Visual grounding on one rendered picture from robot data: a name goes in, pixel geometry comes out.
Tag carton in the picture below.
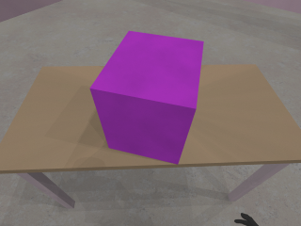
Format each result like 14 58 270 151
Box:
90 31 204 165

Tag robot right hand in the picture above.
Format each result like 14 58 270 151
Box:
234 213 259 226

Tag table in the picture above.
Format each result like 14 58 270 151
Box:
0 64 301 209

